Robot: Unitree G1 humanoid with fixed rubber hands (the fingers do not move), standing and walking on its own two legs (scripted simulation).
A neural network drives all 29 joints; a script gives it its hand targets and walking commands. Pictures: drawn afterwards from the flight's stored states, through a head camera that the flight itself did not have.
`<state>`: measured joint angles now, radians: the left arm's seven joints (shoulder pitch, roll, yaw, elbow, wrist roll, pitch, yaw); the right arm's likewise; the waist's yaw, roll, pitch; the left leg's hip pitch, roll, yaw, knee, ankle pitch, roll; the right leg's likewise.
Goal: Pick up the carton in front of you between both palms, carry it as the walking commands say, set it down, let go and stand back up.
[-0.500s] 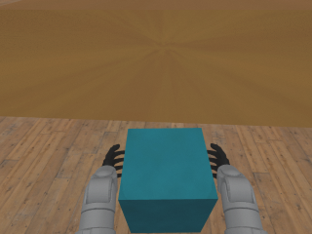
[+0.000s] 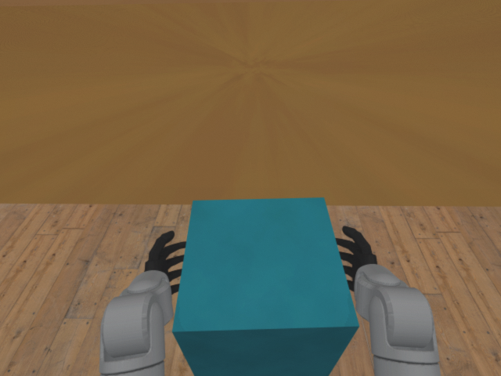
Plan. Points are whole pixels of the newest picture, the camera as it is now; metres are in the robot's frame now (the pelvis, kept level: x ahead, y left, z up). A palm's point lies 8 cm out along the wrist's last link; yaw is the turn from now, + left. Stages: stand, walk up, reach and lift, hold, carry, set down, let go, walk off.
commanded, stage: carry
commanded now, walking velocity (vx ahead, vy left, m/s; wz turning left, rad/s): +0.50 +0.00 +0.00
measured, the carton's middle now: (260, 295) +0.27 +0.01 +0.01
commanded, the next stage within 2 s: none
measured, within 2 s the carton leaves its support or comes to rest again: neither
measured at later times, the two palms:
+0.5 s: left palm (215, 161) +0.55 +0.11 +0.08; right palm (348, 154) +0.58 -0.19 +0.07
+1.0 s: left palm (218, 90) +0.91 +0.14 +0.08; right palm (317, 88) +0.89 -0.16 +0.09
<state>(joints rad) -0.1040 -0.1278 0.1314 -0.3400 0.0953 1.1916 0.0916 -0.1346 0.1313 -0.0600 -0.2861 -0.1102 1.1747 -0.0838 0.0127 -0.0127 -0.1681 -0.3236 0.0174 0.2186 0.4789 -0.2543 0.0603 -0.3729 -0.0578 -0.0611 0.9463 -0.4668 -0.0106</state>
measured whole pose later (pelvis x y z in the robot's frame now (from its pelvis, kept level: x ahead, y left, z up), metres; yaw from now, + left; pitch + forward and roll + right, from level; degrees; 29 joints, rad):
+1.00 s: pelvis +0.63 +0.00 +0.01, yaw -1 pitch +5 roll -1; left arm -0.14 -0.13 0.09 -0.36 0.11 1.20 0.09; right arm -0.13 0.13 -0.10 -0.35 -0.09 1.19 -0.09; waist -0.03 0.00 -0.04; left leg -0.23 0.04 0.25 0.34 -0.20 0.07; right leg -0.56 -0.10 -0.08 1.02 -0.25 -0.01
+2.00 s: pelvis +1.29 -0.01 +0.01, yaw +1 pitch +7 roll -1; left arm -0.81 -0.04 0.31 -0.13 0.08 1.32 0.13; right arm -0.77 0.06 -0.29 -0.14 -0.06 1.29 -0.15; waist -0.06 -0.01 0.13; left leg -0.31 0.00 0.13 0.48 -0.42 0.08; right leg -0.78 -0.04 -0.04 1.21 -0.41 -0.04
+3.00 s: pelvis +1.94 -0.02 +0.10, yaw +2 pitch +4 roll -1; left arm -0.84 -0.01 0.27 0.07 0.10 1.31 0.13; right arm -0.86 -0.02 -0.29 0.08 -0.05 1.33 -0.14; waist 0.05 0.02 0.05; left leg -0.41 -0.01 0.00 1.14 -0.55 0.00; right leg -0.54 0.02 -0.14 0.65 -0.34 -0.09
